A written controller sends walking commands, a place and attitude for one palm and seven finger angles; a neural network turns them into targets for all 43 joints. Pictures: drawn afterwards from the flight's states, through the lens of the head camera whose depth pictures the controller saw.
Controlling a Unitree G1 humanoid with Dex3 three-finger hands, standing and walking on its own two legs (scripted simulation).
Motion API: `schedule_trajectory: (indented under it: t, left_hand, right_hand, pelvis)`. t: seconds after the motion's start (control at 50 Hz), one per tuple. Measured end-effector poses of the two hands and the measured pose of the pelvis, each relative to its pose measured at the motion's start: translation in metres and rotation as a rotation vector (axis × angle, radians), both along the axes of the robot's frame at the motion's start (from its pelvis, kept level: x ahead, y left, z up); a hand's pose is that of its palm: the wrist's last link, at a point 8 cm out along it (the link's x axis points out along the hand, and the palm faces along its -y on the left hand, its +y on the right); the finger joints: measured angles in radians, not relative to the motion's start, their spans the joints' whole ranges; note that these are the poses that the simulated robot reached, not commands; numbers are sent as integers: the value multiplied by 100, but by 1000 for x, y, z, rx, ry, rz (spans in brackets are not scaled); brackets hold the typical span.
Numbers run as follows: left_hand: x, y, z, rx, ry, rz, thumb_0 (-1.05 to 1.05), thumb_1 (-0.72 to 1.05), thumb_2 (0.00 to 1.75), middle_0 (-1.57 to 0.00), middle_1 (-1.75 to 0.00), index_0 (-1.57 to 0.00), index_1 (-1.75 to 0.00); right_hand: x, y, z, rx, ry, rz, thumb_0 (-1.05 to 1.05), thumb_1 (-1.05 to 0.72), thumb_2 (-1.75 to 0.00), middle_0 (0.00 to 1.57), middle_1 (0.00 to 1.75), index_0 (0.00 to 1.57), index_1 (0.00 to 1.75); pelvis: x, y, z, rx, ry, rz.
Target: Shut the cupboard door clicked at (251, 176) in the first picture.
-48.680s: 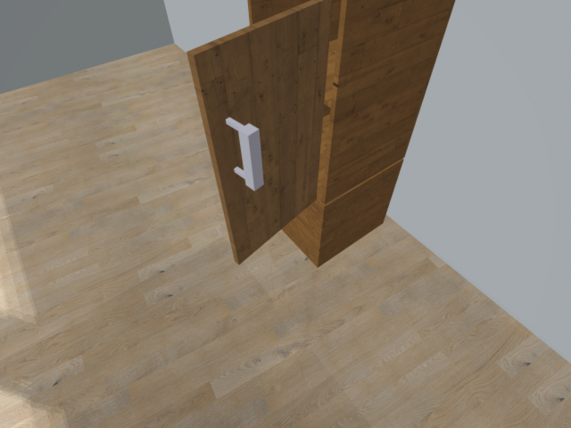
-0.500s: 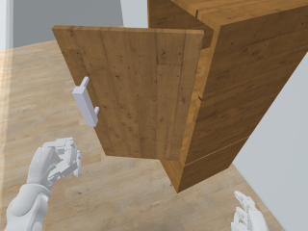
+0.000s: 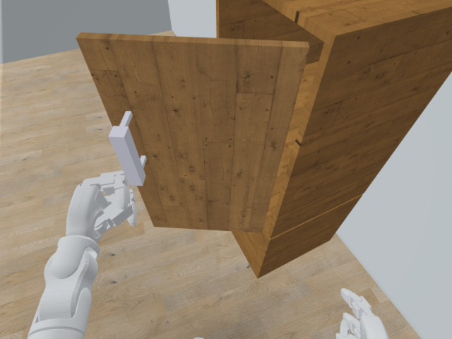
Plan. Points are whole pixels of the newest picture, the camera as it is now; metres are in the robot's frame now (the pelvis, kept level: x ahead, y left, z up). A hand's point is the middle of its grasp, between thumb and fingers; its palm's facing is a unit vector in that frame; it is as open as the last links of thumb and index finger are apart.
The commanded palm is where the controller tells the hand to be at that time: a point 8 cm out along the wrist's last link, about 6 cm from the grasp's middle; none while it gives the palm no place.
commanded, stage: bring the fist close to the handle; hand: left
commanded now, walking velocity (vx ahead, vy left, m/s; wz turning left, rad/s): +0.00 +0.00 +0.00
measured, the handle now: (132, 149) +0.44 +0.21 +0.08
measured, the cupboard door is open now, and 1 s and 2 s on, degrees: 60 58 41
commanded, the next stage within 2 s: push the door shut along its arc in 0.58 s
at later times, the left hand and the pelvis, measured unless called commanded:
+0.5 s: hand (143, 199) +0.33 +0.16 +0.08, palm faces +0.01 -1.00 -0.03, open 3.1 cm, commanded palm +0.30 +0.22 +0.09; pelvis +0.00 +0.00 +0.00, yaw -1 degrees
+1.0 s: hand (140, 174) +0.37 +0.18 +0.09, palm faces -0.06 -1.00 -0.04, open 3.1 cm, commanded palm +0.35 +0.23 +0.09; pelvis -0.01 -0.02 +0.00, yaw +0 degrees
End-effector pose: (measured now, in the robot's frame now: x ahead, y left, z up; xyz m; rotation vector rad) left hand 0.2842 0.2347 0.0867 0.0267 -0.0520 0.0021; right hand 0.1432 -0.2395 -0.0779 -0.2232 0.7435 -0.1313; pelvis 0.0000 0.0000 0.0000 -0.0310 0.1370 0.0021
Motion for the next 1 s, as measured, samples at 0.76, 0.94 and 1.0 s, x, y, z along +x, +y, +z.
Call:
schedule_trajectory:
  t: [0.76,0.94,1.0]
  left_hand:
    - [23,-10,-1,12,54,8,1,90,90,-130,-150,-131,-150]
    - [56,-6,8,19,20,-41,2,90,90,-130,-150,-131,-150]
    - [66,-3,8,15,34,-61,1,90,90,-132,-150,-131,-150]
  right_hand:
    - [-12,-15,-3,16,60,-16,1,-90,-90,20,30,21,30]
    - [-25,-29,-8,-13,104,-46,1,-90,-90,20,30,21,30]
    - [-33,-32,-11,-14,134,-62,1,-90,-90,20,30,21,30]
  pelvis:
    - [-8,-12,4,11,-20,1]
    - [-9,-18,2,11,-1,-2]
    - [-8,-18,1,12,10,-4]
